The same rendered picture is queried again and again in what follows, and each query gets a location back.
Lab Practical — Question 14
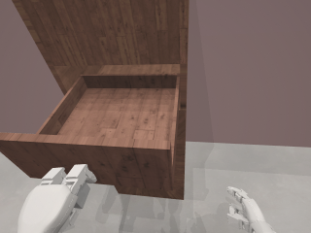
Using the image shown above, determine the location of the robot left hand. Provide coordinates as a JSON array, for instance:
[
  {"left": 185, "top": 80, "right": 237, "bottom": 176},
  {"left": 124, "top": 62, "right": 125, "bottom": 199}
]
[{"left": 17, "top": 164, "right": 97, "bottom": 233}]

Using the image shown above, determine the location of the robot right hand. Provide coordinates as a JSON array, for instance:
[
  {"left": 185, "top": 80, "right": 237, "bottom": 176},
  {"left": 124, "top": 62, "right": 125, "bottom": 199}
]
[{"left": 227, "top": 186, "right": 266, "bottom": 233}]

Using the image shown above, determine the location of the cabinet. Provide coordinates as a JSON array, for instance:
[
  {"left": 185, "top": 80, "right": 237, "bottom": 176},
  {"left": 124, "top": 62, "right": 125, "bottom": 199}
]
[{"left": 12, "top": 0, "right": 190, "bottom": 200}]

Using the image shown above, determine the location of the handle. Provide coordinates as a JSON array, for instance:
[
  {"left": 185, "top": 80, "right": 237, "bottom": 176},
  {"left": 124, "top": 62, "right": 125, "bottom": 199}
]
[{"left": 61, "top": 167, "right": 90, "bottom": 209}]

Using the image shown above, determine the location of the drawer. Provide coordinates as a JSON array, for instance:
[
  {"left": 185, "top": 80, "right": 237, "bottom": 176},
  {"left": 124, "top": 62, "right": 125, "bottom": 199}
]
[{"left": 0, "top": 74, "right": 181, "bottom": 191}]

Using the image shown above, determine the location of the robot right forearm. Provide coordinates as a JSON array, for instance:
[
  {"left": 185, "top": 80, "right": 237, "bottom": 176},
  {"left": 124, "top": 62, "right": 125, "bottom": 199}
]
[{"left": 249, "top": 220, "right": 276, "bottom": 233}]

